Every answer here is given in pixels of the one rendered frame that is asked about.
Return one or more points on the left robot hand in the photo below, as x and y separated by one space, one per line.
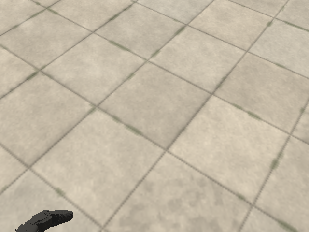
44 220

